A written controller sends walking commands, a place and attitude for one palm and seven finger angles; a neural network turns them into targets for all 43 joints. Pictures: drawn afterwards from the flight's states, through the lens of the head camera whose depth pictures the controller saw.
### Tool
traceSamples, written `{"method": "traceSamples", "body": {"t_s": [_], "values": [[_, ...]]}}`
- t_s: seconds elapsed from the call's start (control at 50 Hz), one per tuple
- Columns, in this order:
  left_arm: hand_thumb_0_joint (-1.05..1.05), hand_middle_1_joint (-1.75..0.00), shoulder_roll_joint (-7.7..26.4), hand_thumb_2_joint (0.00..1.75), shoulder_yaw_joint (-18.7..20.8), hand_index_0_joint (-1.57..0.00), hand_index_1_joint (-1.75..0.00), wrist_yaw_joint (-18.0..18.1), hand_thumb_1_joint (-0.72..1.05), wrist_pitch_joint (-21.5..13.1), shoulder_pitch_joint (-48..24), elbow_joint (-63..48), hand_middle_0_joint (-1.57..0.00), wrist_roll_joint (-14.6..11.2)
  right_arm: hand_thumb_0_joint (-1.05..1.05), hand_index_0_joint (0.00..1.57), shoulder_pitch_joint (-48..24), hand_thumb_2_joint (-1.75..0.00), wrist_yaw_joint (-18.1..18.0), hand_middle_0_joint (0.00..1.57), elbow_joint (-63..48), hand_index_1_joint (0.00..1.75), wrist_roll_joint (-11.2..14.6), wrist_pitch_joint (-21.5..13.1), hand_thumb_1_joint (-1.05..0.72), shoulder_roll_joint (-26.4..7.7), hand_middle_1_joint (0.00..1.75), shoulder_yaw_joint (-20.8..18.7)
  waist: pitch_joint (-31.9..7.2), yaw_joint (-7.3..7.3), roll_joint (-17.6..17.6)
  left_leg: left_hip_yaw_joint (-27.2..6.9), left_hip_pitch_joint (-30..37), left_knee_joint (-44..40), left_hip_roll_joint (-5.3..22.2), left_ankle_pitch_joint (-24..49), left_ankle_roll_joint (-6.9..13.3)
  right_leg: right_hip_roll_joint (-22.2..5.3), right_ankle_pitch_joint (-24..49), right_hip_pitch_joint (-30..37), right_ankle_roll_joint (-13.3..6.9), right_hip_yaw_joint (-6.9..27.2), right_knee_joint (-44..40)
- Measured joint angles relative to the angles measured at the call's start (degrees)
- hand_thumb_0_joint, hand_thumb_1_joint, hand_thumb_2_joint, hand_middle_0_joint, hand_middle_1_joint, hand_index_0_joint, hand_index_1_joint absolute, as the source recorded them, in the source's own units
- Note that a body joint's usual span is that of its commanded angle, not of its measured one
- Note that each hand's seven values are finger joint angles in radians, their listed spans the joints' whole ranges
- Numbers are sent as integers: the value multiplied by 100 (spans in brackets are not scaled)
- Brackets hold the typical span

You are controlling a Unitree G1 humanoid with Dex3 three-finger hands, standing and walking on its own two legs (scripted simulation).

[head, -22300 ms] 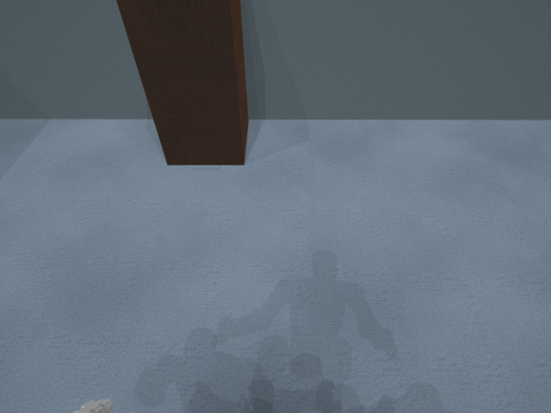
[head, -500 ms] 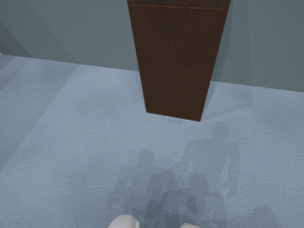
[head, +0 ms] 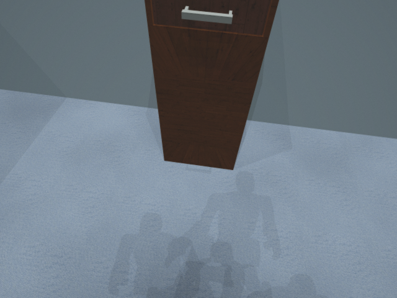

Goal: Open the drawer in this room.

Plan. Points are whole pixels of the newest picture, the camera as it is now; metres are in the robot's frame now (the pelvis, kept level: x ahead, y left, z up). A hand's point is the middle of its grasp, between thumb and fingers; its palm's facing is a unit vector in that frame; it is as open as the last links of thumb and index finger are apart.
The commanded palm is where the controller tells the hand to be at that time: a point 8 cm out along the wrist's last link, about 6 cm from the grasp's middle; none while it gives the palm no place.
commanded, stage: take the last steps up to it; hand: left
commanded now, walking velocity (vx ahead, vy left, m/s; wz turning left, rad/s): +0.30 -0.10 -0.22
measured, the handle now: (207, 13) +0.91 +0.06 +0.14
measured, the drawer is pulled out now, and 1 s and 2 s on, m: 0.00 0.00 0.00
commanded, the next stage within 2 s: come to a stop and stand still in 1.00 s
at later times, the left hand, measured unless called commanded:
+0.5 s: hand (170, 251) +0.25 +0.10 -0.18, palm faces -0.25 -0.96 -0.13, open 7.4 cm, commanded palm none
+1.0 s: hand (162, 250) +0.26 +0.12 -0.19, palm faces -0.01 -0.99 -0.16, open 7.3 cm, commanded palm none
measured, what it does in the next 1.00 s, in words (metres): walks ahead: right foot, then left foot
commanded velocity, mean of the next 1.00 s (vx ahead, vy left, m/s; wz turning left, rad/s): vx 0.27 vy -0.05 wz -0.02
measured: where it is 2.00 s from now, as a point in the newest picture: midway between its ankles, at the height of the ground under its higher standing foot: (217, 276)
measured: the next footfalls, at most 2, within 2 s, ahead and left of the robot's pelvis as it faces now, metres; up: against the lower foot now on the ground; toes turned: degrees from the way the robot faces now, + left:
right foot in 0.50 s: +0.20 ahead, -0.19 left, +0.00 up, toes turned -17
left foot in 0.94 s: +0.39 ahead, +0.02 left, +0.00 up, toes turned +6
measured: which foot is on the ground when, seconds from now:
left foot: down 0.00-0.52, up 0.54-0.92, down 0.94-1.00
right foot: down 0.00-0.00, up 0.02-0.48, down 0.50-0.96, up 0.98-1.00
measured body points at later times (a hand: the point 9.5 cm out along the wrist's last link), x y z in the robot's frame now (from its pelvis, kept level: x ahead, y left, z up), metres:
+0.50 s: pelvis +0.11 -0.05 -0.01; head +0.17 -0.05 +0.44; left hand +0.27 +0.15 -0.17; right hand -0.07 -0.21 -0.14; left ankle -0.02 +0.11 -0.73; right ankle +0.16 -0.18 -0.73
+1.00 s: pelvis +0.28 -0.07 -0.01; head +0.31 -0.04 +0.44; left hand +0.26 +0.17 -0.18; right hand +0.39 -0.32 -0.13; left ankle +0.35 +0.02 -0.74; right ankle +0.17 -0.18 -0.70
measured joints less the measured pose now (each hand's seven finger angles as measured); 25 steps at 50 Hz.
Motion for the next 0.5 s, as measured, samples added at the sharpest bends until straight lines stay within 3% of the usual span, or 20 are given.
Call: {"method": "traceSamples", "body": {"t_s": [0.04,0.08,0.16,0.24,0.3,0.38,0.46,0.5], "values": [[1,-30,68,90,48,-20,-30,-44,90,74,30,72,-20,3,1,20,186,-90,5,20,17,30,-51,-53,-91,98,29,29,-47,-60,-101,95,86,-48,-32,169,167,-43,-898,-267,105,-8,820],[1,-30,97,90,98,-20,-30,-115,91,133,46,116,-20,67,1,20,434,-90,2,20,41,30,-80,-81,-91,139,30,56,-101,-133,-81,151,262,-243,21,252,233,-108,-1118,-646,222,-95,1906],[1,-30,168,90,157,-20,-30,-207,91,53,33,100,-20,103,1,20,890,-90,-19,20,217,30,-75,-165,-91,206,30,86,-136,-166,-102,301,636,-804,82,438,234,-453,-503,-1302,412,-127,3396],[1,-30,193,90,151,-19,-30,-209,91,36,-30,141,-20,109,1,20,1253,-90,-50,20,398,30,-61,-278,-91,306,30,88,-103,-223,-162,485,874,-1029,125,397,214,-801,-114,-1657,542,-90,3897],[1,-29,170,90,106,-19,-30,-215,91,61,-173,221,-20,100,1,20,1472,-90,-65,20,517,30,-74,-345,-91,408,30,87,-18,-308,-198,619,1030,-1082,189,283,158,-995,-79,-1754,588,-200,3746],[1,-29,65,90,-4,-19,-30,-240,91,59,-516,302,-20,78,1,20,1728,-90,-61,20,673,30,-117,-382,-91,528,30,75,142,-484,-190,759,1234,-1094,309,86,17,-1113,-206,-1630,539,-508,2821],[1,-29,-101,90,-109,-19,-30,-260,91,-62,-949,275,-20,36,1,20,1939,-90,-24,20,874,30,-136,-333,-91,573,30,28,280,-679,-97,843,1384,-899,455,-253,-201,-995,-413,-1156,353,-817,1406],[1,-29,-169,90,-147,-19,-30,-257,91,-246,-1094,210,-20,27,1,20,2083,-90,3,20,1005,30,-86,-300,-91,592,30,-4,287,-708,-53,809,1314,-380,554,-588,-301,-882,-71,-652,209,-970,586]]}}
